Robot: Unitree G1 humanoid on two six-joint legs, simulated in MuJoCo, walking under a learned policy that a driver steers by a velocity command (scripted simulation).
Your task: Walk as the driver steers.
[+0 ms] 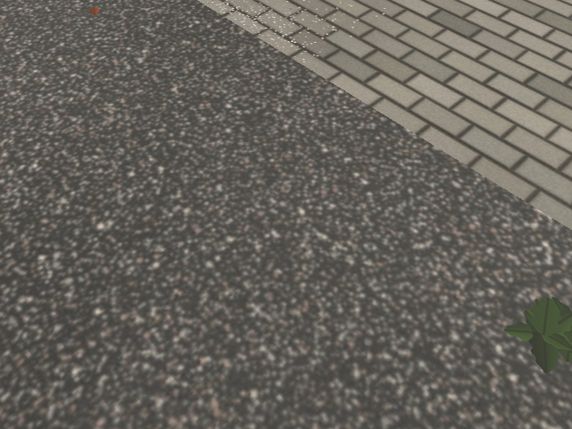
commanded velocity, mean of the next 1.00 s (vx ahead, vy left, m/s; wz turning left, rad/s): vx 0.37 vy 0.00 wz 0.00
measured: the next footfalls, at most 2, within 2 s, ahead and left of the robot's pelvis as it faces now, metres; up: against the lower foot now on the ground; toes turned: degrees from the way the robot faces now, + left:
left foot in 0.42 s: +0.41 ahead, +0.11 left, +0.00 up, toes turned +4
right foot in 0.90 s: +0.59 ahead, -0.05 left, +0.00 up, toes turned -3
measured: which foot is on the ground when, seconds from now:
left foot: up 0.00-0.40, down 0.42-0.92, up 0.94-1.00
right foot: down 0.00-0.42, up 0.44-0.88, down 0.90-1.00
